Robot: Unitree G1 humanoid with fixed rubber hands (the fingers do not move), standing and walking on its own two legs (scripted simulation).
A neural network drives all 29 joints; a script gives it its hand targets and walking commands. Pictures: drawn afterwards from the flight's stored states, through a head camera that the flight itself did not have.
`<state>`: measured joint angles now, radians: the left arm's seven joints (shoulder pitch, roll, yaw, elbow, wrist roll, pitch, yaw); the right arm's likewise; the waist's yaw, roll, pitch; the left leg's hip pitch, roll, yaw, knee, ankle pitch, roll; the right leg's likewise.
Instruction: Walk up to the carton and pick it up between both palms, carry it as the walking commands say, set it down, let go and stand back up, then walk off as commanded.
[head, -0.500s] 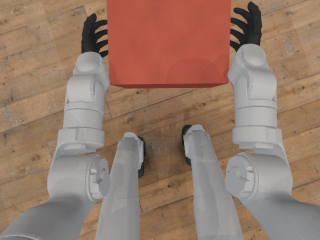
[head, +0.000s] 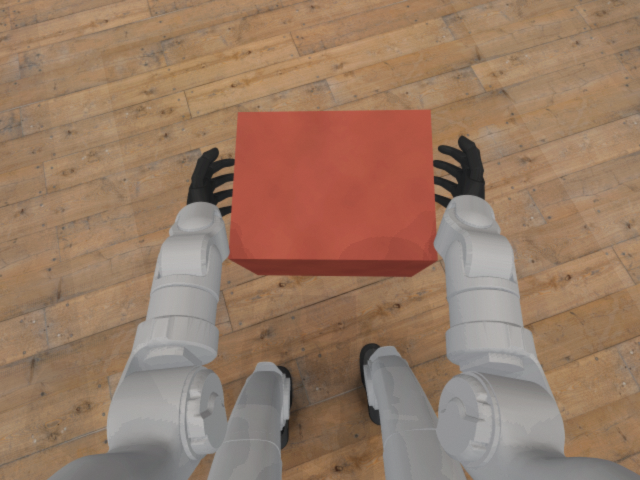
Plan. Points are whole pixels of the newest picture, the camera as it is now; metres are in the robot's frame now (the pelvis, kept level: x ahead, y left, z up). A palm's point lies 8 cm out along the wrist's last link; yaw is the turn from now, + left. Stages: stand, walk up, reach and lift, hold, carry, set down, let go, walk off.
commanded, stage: reach and lift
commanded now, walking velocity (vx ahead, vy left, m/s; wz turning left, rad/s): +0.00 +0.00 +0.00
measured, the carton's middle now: (333, 202) +0.45 -0.02 -0.09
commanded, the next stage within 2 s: none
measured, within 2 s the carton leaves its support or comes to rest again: neither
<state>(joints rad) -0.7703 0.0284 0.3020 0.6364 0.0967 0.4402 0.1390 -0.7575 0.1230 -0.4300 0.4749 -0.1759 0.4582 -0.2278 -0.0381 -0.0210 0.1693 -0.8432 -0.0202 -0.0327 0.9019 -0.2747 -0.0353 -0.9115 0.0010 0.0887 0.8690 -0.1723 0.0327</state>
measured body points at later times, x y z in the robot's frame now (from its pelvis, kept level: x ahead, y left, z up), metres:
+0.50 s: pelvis +0.10 +0.01 +0.06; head +0.10 +0.02 +0.51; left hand +0.43 +0.17 +0.06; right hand +0.41 -0.17 +0.08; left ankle +0.10 +0.14 -0.67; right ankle +0.14 -0.13 -0.67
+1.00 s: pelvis +0.11 +0.02 +0.07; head +0.06 +0.03 +0.52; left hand +0.41 +0.17 +0.10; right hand +0.40 -0.17 +0.11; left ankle +0.10 +0.14 -0.67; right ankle +0.14 -0.13 -0.67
